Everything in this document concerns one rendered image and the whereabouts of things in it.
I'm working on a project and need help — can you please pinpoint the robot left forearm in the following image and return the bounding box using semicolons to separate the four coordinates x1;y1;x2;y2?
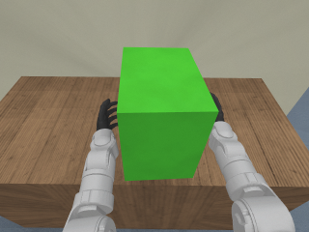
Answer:
62;129;119;232

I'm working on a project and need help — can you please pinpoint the carton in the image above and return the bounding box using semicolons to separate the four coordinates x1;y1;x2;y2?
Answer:
117;46;219;181

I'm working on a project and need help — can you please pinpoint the robot left hand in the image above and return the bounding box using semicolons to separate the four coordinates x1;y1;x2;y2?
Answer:
97;99;118;131

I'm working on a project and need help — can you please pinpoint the robot left upper arm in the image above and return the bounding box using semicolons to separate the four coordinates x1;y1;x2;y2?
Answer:
63;215;117;232

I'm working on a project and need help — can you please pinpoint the robot right upper arm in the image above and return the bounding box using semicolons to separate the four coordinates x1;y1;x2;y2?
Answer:
231;195;295;232

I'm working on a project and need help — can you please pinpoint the robot right hand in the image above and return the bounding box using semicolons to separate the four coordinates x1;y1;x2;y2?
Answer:
210;92;225;122

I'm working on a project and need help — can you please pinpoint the pedestal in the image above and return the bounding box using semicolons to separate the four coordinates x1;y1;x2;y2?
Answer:
0;76;309;230

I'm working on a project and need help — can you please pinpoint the robot right forearm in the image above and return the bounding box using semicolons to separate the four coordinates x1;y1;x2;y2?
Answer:
209;121;295;230

